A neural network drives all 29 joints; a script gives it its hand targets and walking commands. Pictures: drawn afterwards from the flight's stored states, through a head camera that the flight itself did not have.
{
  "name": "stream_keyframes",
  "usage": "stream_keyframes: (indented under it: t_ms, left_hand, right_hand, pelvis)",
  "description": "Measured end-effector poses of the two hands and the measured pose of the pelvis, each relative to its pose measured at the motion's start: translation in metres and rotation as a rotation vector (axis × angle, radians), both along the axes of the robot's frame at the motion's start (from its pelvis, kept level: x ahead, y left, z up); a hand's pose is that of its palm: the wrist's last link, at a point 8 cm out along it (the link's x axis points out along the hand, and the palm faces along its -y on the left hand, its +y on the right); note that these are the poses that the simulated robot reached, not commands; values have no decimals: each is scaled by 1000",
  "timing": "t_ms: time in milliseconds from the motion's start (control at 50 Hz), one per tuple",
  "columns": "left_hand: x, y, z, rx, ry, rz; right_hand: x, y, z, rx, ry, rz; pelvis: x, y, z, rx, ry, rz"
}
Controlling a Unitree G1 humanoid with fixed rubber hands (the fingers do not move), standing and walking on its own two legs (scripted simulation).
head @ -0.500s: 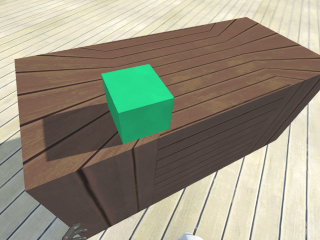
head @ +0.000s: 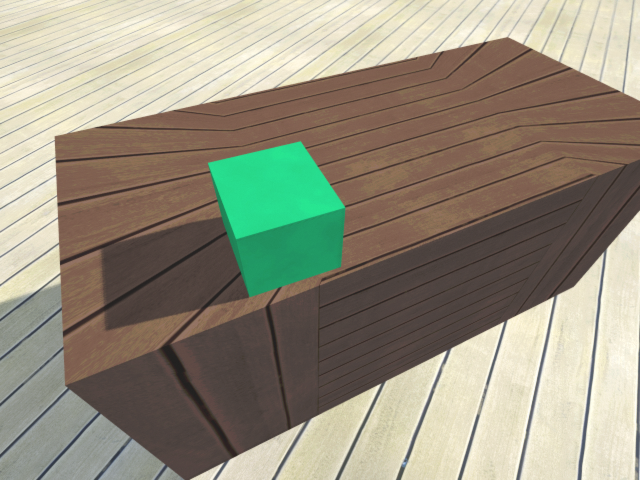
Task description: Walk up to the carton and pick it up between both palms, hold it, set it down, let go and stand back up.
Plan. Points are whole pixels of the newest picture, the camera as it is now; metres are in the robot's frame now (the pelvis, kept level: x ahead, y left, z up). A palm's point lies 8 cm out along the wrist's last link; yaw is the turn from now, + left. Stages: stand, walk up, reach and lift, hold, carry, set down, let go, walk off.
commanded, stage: walk up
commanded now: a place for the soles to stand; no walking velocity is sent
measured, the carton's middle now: (276, 216) +0.56 +0.07 +0.00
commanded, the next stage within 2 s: none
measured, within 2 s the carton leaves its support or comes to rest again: neither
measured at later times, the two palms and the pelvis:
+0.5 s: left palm out of the picture +0.14 +0.22 -0.14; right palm out of the picture +0.01 -0.31 -0.12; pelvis +0.05 -0.06 -0.01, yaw +4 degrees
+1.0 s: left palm out of the picture +0.10 +0.11 -0.13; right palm (524, 373) +0.32 -0.34 -0.13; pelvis +0.12 -0.14 -0.01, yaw +20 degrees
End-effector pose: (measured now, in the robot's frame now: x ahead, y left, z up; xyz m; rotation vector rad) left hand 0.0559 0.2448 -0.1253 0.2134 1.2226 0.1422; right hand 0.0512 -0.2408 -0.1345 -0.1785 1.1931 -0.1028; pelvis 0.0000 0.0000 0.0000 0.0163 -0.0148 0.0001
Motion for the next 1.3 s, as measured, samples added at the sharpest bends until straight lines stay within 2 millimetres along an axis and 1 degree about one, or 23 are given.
stream_keyframes:
  t_ms: [80,140,200,280,320,380,420,460,500,540,580,620,680,740,800,860,920,1020,1080,1140,1180,1240,1300]
  left_hand:
    - [7,0,0,-4,-10,-12]
    - [12,-1,-1,-8,-21,-17]
    - [16,-1,-1,-12,-29,-20]
    - [19,0,-2,-13,-30,-32]
    - [25,2,-2,-4,-30,-61]
    - [42,3,-3,7,-55,-70]
    - [56,-2,-5,9,-86,-67]
    - [71,-12,-8,9,-110,-68]
    - [86,-27,-11,5,-124,-68]
    - [103,-46,-16,0,-138,-68]
    - [120,-68,-20,-4,-160,-56]
    - [130,-91,-22,-13,-180,-25]
    - [128,-117,-19,-27,-184,63]
    - [115,-133,-9,-21,-154,136]
    - [100,-140,-2,-5,-129,194]
    - [84,-141,0,18,-114,251]
    - [68,-138,-1,45,-105,308]
    - [39,-130,-8,67,-80,385]
    - [26,-122,-18,58,-68,406]
    - [20,-116,-25,36,-58,406]
    - [21,-115,-24,23,-58,413]
    - [30,-114,-20,14,-85,417]
    - [41,-119,-15,15,-129,403]
  right_hand:
    - [-17,-2,0,-10,44,-13]
    - [-25,-3,0,-17,68,-22]
    - [-27,-3,1,-23,77,-24]
    - [-23,-2,3,-33,66,-19]
    - [-24,-6,7,-62,53,-26]
    - [-36,-22,15,-122,91,-54]
    - [-44,-36,19,-150,131,-69]
    - [-46,-52,20,-166,157,-81]
    - [-40,-71,19,-176,167,-84]
    - [-26,-91,13,-181,164,-78]
    - [-6,-112,2,-176,157,-54]
    - [23,-130,-9,-160,145,-5]
    - [77,-143,-14,-141,84,64]
    - [133,-145,-11,-122,6,146]
    - [181,-138,-5,-98,-62,220]
    - [216,-128,-2,-80,-94,277]
    - [242,-116,0,-68,-105,331]
    - [276,-89,3,-46,-135,413]
    - [288,-69,4,-32,-170,451]
    - [288,-54,7,-9,-199,448]
    - [282,-52,9,4,-208,410]
    - [272,-54,11,-6,-187,386]
    - [265,-56,9,-3,-170,397]
  pelvis:
    - [0,1,1,1,4,0]
    - [2,1,1,1,6,1]
    - [3,2,1,0,5,3]
    - [7,2,1,-3,1,8]
    - [11,-2,1,-12,-2,27]
    - [20,-17,0,-7,-4,60]
    - [29,-30,-2,8,-1,66]
    - [39,-43,-5,21,0,70]
    - [50,-58,-9,28,-2,76]
    - [62,-74,-15,32,-3,82]
    - [74,-92,-24,22,-5,97]
    - [83,-106,-30,-19,-16,131]
    - [95,-120,-29,-2,-11,161]
    - [104,-128,-20,-6,-18,194]
    - [112,-135,-14,-13,-19,226]
    - [119,-141,-11,-18,-21,260]
    - [123,-144,-12,-19,-23,297]
    - [123,-143,-16,-23,-34,365]
    - [121,-137,-22,-22,-41,401]
    - [118,-132,-23,21,-55,396]
    - [118,-130,-22,6,-54,407]
    - [119,-130,-18,4,-41,420]
    - [118,-133,-17,7,-31,414]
